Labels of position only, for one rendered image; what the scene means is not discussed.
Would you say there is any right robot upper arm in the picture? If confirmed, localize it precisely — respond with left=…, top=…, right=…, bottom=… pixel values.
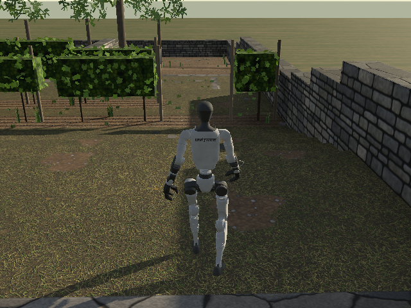
left=219, top=129, right=236, bottom=163

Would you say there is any left robot upper arm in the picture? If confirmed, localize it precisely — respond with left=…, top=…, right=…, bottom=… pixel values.
left=174, top=129, right=192, bottom=166

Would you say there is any humanoid robot torso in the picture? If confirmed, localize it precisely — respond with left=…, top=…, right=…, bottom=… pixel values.
left=190, top=126, right=220, bottom=193

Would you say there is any right robot forearm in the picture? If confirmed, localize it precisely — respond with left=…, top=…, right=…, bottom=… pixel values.
left=229, top=154, right=240, bottom=173

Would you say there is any right robot hand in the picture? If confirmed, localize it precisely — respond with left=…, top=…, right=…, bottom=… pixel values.
left=225, top=170, right=240, bottom=182

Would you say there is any left robot forearm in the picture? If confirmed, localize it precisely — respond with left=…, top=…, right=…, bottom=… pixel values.
left=166, top=156, right=180, bottom=185

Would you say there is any left robot thigh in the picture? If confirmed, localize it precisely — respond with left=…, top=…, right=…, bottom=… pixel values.
left=184, top=178, right=199, bottom=216

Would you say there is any left robot hand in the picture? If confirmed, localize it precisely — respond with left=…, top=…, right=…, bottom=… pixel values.
left=163, top=183, right=178, bottom=201

